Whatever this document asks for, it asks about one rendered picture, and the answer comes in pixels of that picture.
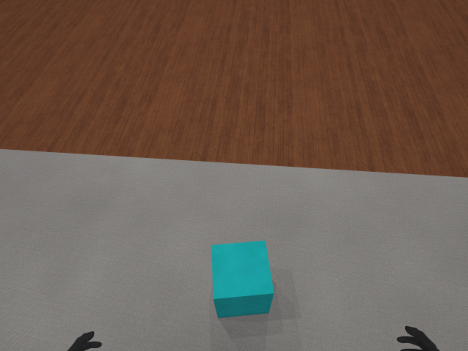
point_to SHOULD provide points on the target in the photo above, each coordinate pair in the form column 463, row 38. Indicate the right robot hand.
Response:
column 419, row 339

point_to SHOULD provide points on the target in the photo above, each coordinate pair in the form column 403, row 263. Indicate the carton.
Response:
column 242, row 283

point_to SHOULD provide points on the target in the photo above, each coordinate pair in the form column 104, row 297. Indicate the left robot hand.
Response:
column 82, row 344

